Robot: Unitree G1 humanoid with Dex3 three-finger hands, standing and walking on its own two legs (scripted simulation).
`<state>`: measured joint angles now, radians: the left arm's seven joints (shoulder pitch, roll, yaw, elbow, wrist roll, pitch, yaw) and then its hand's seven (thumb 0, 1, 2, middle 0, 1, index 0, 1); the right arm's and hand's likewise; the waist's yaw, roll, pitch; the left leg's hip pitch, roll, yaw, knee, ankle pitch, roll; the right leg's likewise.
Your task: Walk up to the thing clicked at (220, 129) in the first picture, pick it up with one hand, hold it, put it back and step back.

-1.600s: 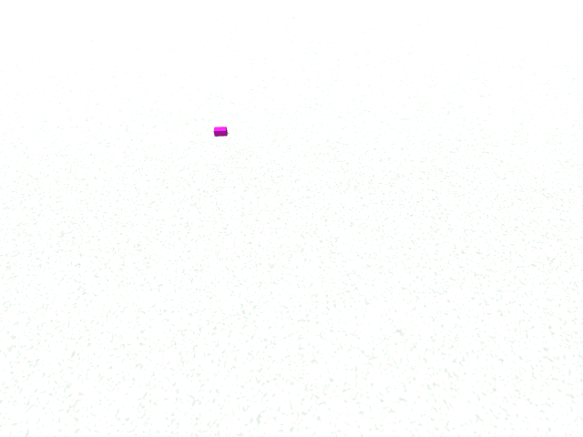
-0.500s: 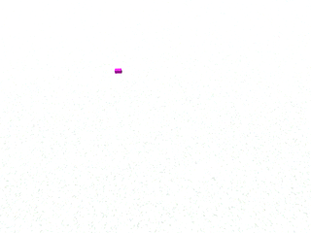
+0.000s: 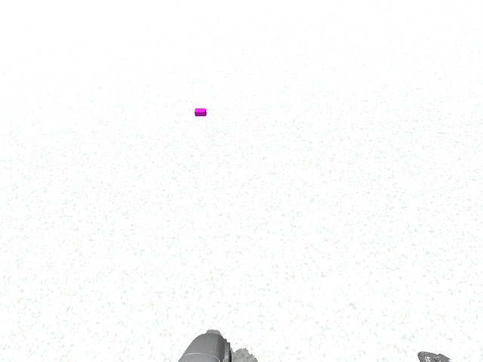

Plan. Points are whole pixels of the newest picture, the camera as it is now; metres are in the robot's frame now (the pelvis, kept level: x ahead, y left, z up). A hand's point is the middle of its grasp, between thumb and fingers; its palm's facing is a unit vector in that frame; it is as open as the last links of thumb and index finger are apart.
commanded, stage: walk up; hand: left
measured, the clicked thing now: (200, 112) +1.66 +0.39 -0.75
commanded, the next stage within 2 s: none
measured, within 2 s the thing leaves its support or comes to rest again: neither
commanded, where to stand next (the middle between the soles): +1.26 +0.16 m, yaw -2 degrees
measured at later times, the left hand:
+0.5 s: hand (127, 251) +0.35 +0.29 -0.12, palm faces -0.09 -0.92 -0.39, open 7.3 cm
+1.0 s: hand (139, 195) +0.53 +0.32 -0.16, palm faces -0.01 -0.92 -0.38, open 7.3 cm
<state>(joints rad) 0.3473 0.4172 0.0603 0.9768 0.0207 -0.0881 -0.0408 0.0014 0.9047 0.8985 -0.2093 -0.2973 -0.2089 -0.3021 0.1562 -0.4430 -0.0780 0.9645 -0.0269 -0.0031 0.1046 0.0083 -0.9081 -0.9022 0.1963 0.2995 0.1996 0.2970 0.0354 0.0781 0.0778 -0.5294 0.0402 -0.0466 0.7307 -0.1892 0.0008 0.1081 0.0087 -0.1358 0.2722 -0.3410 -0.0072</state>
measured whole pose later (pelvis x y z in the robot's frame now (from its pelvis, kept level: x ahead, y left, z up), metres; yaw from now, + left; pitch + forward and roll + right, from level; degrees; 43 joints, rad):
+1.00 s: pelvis +0.52 +0.04 -0.02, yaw +2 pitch -2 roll -2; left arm 0.36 0.45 0.04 0.90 0.01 -0.09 -0.05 0.00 0.90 0.90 -0.21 -0.30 -0.21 -0.30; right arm 0.19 -0.43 -0.08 0.88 -0.03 -0.06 0.10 0.01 -0.91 -0.90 0.20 0.30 0.20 0.30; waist 0.03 0.01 0.05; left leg -0.43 0.08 0.06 0.59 -0.13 0.02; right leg -0.08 -0.11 -0.12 0.59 -0.45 0.02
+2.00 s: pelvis +0.91 +0.12 +0.00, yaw -1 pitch -3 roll +0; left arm 0.31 0.46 0.03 0.94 0.00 -0.06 -0.04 0.00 0.91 0.90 -0.21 -0.30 -0.21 -0.30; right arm 0.27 -0.40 -0.05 0.86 0.00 -0.07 0.06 0.00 -0.91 -0.90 0.20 0.30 0.20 0.30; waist -0.01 -0.05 0.07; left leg -0.27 0.04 0.10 0.56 -0.24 0.03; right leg -0.45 -0.07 0.01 1.03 -0.36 -0.04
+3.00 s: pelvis +1.16 +0.17 -0.02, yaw -4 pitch -2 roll -1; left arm 0.17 0.40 0.03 0.96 0.01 0.00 -0.02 0.00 0.91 0.90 -0.21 -0.30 -0.21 -0.30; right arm 0.20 -0.39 -0.01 0.91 0.01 -0.03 -0.02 0.01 -0.90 -0.90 0.20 0.30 0.21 0.30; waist -0.01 0.00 0.14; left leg -0.36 0.09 0.10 0.76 -0.36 0.00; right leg -0.37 -0.03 -0.03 0.71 -0.31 0.00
